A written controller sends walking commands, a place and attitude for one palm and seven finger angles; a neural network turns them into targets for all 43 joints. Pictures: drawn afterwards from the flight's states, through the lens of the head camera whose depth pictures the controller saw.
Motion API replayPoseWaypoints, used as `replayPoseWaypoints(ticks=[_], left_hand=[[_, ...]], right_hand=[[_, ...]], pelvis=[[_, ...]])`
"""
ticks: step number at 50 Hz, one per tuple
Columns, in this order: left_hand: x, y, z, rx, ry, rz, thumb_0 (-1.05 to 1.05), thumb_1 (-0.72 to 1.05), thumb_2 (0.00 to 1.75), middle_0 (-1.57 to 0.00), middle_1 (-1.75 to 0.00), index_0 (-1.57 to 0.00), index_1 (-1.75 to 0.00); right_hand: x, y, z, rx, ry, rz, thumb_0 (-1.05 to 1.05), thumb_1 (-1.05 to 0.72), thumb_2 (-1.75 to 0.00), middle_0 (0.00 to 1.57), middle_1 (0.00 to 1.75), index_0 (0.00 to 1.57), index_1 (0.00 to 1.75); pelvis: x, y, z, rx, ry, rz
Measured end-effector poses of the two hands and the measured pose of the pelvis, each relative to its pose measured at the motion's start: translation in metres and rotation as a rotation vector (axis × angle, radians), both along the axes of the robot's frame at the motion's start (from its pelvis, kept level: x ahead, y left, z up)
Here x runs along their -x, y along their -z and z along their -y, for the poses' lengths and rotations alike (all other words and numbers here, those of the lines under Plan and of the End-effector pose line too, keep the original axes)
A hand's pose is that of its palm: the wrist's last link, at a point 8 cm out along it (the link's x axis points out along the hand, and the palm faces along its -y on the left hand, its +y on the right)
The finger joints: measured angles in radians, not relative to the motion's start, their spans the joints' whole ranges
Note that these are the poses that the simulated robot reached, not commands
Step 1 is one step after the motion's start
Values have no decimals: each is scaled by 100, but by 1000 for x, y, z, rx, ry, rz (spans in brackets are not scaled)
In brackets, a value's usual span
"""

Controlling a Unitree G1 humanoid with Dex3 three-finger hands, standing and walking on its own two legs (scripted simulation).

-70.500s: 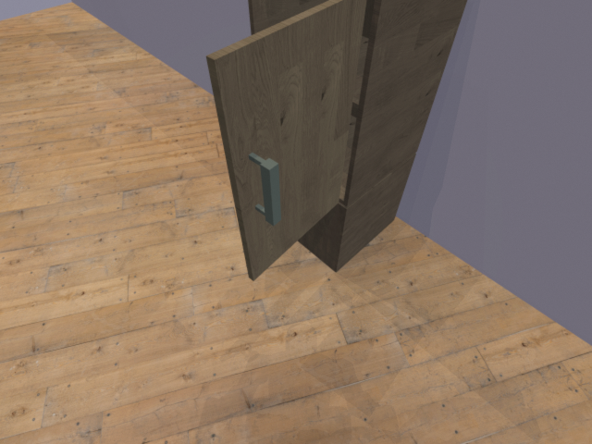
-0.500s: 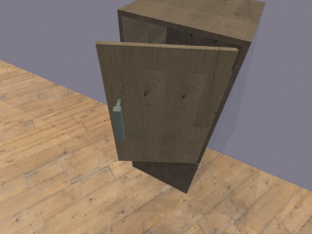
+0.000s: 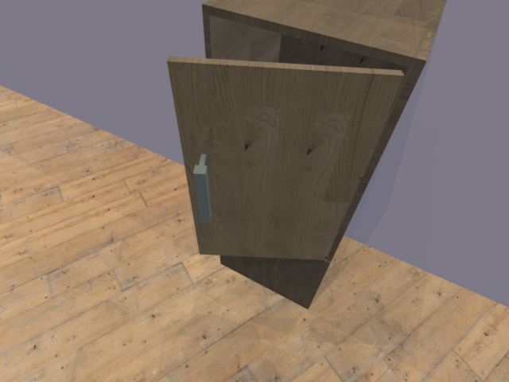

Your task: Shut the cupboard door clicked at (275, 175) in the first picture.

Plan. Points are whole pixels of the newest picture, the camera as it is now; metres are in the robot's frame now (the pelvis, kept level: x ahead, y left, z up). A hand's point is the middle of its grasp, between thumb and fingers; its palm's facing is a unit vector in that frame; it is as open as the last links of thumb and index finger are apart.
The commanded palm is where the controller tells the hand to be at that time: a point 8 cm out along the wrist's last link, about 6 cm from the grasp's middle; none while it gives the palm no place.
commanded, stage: look again from close up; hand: left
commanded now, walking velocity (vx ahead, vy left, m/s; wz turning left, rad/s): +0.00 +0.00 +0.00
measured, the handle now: (204, 188) +0.49 +0.14 -0.02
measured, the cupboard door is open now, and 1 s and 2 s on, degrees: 27 27 27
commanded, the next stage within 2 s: raise the hand and make a fist in 0.44 s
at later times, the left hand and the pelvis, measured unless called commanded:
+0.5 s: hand out of the picture +0.05 +0.18 -0.17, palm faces +0.00 -0.98 -0.22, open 7.4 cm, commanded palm none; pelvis +0.03 -0.01 +0.00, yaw -1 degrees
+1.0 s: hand (157, 367) +0.16 +0.17 -0.08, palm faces +0.16 -0.99 -0.02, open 6.0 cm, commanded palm +0.15 +0.22 -0.06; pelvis +0.01 -0.06 -0.11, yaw +3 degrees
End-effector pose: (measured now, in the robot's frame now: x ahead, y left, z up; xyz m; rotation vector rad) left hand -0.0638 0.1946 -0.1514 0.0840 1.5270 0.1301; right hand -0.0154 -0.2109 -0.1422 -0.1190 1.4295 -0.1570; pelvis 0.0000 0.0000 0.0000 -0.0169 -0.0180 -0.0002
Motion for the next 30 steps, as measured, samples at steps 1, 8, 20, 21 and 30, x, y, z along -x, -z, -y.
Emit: replayPoseWaypoints(ticks=[1, 8, 20, 21, 30], left_hand=[[-2, 1, -1, -3, 2, 9, 1, 91, 90, -20, -30, -20, -30], [-29, 0, -22, -56, 12, 89, 1, 91, 90, -20, -30, -20, -30], [-89, -10, -35, -95, 61, 188, 1, 91, 90, -20, -30, -20, -30], [-93, -10, -35, -94, 64, 194, 1, 91, 90, -20, -30, -20, -30], [-152, -24, -38, -109, -20, 405, 1, 90, 90, -20, -30, -20, -30]], right_hand=[[-2, 2, 1, 0, -11, 9, 2, -92, -90, 20, 30, 20, 30], [-30, 10, 9, 4, -46, 92, 2, -92, -90, 20, 30, 20, 30], [-82, -2, 25, 24, -71, 198, 1, -91, -90, 20, 30, 20, 30], [-84, -3, 26, 27, -73, 199, 1, -91, -90, 20, 30, 20, 30], [-99, -14, 40, 85, -77, 264, 1, -90, -90, 20, 30, 20, 30]], pelvis=[[1, 2, -1, 3, -3, -1], [-4, 8, -5, -3, -14, -7], [-23, 3, 2, -17, 9, -14], [-24, 2, 3, -17, 9, -14], [-30, 6, 12, -14, -9, -10]])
